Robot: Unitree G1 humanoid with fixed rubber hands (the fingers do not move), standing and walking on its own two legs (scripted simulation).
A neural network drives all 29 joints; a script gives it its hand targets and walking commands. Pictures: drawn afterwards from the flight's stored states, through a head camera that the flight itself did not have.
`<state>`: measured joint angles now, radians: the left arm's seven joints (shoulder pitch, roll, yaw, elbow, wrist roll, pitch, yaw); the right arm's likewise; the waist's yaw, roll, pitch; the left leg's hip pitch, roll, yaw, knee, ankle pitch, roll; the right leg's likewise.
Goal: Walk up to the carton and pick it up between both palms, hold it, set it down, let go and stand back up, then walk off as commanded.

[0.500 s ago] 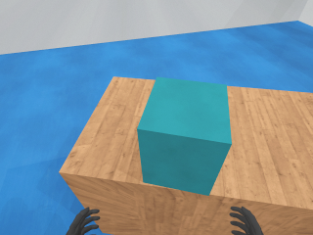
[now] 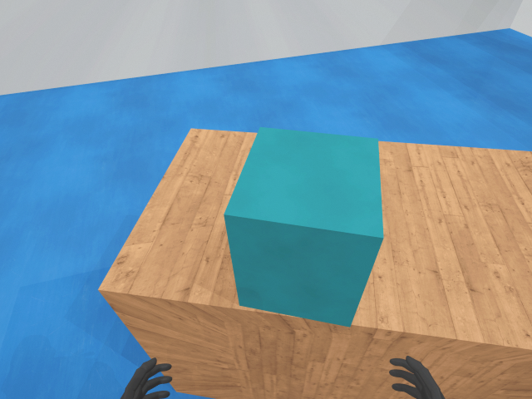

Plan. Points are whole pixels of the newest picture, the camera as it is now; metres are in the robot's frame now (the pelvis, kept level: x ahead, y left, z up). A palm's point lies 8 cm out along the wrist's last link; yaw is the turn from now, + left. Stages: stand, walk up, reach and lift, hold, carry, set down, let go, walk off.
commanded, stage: set down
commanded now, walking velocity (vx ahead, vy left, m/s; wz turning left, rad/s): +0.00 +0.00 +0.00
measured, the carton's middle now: (304, 226) +0.40 -0.05 +0.04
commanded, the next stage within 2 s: let go in 0.12 s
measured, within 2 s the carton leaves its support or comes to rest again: neither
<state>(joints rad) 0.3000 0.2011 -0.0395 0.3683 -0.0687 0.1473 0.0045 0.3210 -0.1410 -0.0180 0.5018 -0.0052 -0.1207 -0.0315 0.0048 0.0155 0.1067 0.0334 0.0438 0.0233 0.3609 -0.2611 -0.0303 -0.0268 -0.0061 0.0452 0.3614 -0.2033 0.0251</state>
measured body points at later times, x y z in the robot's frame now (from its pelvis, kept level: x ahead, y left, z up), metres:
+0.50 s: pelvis +0.00 +0.00 +0.00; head +0.00 +0.00 +0.45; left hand +0.15 +0.22 -0.09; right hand +0.15 -0.21 -0.09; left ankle -0.03 +0.13 -0.74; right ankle +0.01 -0.14 -0.74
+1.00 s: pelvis +0.00 +0.01 -0.01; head -0.01 +0.00 +0.44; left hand +0.06 +0.31 -0.13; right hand +0.08 -0.29 -0.14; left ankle -0.03 +0.13 -0.74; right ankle +0.01 -0.14 -0.74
